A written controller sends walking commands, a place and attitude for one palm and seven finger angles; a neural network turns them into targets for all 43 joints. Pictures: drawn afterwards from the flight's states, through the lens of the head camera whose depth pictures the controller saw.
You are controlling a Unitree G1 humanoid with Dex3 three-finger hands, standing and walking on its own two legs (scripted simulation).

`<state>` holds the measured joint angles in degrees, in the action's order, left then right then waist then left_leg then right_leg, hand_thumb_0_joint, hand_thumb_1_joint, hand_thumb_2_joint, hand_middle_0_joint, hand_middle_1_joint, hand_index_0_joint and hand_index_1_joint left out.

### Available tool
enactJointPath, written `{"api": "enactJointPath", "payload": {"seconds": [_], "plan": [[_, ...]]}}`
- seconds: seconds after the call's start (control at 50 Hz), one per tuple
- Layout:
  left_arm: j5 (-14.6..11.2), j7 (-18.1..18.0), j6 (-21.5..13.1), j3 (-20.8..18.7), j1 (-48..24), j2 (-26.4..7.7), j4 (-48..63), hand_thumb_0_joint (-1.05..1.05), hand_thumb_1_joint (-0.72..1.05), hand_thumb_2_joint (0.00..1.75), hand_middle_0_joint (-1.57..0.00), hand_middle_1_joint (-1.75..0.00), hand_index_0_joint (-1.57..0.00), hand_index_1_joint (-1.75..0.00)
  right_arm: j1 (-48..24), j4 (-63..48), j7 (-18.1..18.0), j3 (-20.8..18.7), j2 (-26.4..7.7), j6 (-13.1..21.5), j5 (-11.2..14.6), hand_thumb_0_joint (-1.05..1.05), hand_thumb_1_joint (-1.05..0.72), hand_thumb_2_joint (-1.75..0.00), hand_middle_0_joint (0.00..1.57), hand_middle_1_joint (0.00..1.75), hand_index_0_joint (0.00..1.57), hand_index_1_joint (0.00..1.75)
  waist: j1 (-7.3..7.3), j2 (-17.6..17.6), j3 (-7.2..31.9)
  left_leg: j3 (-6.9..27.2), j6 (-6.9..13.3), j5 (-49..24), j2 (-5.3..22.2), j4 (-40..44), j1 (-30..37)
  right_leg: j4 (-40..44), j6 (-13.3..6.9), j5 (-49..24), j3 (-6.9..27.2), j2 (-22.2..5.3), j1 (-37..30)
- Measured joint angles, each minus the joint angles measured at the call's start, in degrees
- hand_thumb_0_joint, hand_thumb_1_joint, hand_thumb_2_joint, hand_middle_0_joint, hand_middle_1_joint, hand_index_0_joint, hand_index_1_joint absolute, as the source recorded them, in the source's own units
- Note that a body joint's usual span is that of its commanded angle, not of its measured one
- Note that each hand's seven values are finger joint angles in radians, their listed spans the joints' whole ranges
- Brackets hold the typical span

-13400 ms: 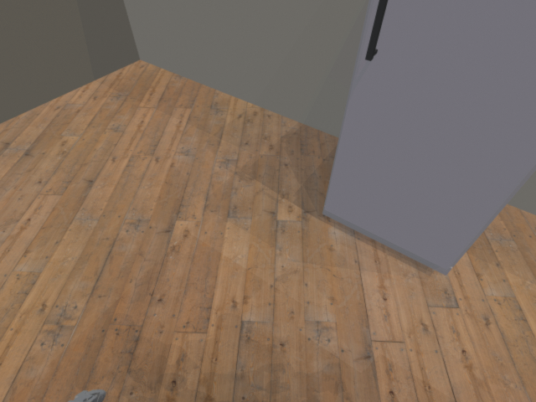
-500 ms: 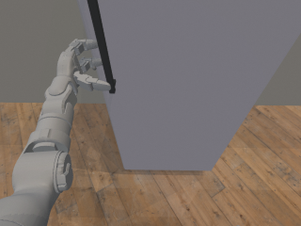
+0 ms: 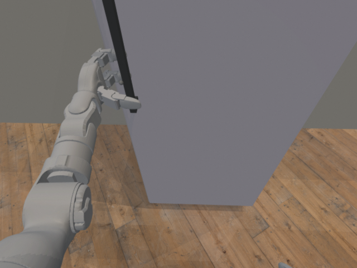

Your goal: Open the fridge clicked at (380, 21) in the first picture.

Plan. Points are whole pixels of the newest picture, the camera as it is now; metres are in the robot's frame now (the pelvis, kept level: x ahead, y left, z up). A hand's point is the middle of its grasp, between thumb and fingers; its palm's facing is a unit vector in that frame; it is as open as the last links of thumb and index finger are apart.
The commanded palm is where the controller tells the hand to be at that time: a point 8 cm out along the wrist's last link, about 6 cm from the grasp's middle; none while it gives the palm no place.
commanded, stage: slide the fingers in behind the handle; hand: left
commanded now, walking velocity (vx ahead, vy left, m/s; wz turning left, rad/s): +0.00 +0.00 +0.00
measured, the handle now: (120, 41) +0.52 +0.13 +0.25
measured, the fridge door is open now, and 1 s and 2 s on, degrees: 0 0 0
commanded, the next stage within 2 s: grip the handle and tug to test in 0.80 s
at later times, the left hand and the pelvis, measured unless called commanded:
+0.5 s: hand (126, 82) +0.46 +0.12 +0.19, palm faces -0.03 -1.00 +0.01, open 14.0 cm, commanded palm +0.44 +0.17 +0.19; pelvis +0.00 +0.00 +0.00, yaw -1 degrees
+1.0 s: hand (125, 82) +0.46 +0.12 +0.19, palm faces -0.03 -1.00 +0.01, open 13.9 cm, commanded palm +0.44 +0.17 +0.19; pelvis +0.00 +0.01 +0.00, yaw +0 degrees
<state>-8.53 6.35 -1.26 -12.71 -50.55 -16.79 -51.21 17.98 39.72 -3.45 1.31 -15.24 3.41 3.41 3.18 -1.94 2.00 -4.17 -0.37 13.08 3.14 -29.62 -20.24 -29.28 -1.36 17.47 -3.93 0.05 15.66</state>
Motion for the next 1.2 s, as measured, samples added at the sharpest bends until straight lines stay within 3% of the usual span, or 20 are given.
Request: {"api": "enactJointPath", "payload": {"seconds": [0.38, 0.76, 0.96, 1.06, 1.2], "plan": [[0.1, -0.7, -0.4, -0.5, -0.2, 1.1, -0.9, -0.02, -0.5, 0.3, -0.3, -1.2, -0.3, -1.2, 0.9, 0.7, 0.2, -0.3, -0.1, -0.3, -0.2, 0.01, -0.9, -0.9, 0.2, 0.3, 0.2, 0.3, 0.51, 0.0, 0.2, -0.2, -0.1, -0.2, 0.2, 0.6, 0.2, 0.3, -0.2, -0.2, 0.3, 0.2, 0.0], [-0.4, -0.8, 0.3, 1.2, 0.4, 1.5, 0.7, -0.02, -0.5, 0.3, -0.3, -1.2, -0.3, -1.2, -0.3, 0.5, 0.1, -0.3, 0.2, -0.3, 0.0, 0.01, -0.9, -0.9, 0.2, 0.3, 0.2, 0.3, -0.27, 0.1, 0.1, 0.0, 0.2, -0.2, -0.2, 0.5, 0.6, 0.7, 0.2, -0.4, 0.1, -0.1, -0.8], [0.1, -1.5, -0.5, 1.1, -0.8, 1.7, -1.0, -0.02, -0.5, 0.3, -0.3, -1.2, -0.3, -1.2, -0.2, 0.4, 0.3, -0.1, 0.4, 0.1, -0.2, 0.01, -0.9, -0.9, 0.2, 0.3, 0.2, 0.3, 0.14, 0.2, 0.2, -0.2, 0.4, -0.2, -0.4, 0.2, 0.1, 0.4, 0.5, -0.4, 0.4, -0.3, -0.1], [0.0, -1.6, -0.6, 1.0, -0.3, 1.8, -0.4, -0.02, -0.42, 0.34, -0.31, -1.22, -0.31, -1.21, 0.4, 0.7, 0.4, -0.1, 0.5, 0.0, -0.2, 0.01, -0.9, -0.9, 0.2, 0.3, 0.2, 0.3, 0.22, 0.1, 0.2, -0.5, 0.5, -0.1, -0.3, 0.3, 0.2, 0.5, 0.5, -0.4, 0.6, -0.3, -0.1], [0.5, -2.3, -0.2, 1.5, -1.0, 1.8, -0.9, -0.01, -0.18, 0.44, -0.34, -1.25, -0.33, -1.24, 0.9, 1.1, 0.3, -0.2, 0.5, 0.1, -0.2, 0.01, -0.9, -0.9, 0.2, 0.3, 0.2, 0.3, 0.4, 0.1, 0.0, -0.4, 0.5, -0.1, -0.3, 0.2, 0.0, 0.5, 0.5, -0.5, 0.6, -0.3, 0.0]]}}
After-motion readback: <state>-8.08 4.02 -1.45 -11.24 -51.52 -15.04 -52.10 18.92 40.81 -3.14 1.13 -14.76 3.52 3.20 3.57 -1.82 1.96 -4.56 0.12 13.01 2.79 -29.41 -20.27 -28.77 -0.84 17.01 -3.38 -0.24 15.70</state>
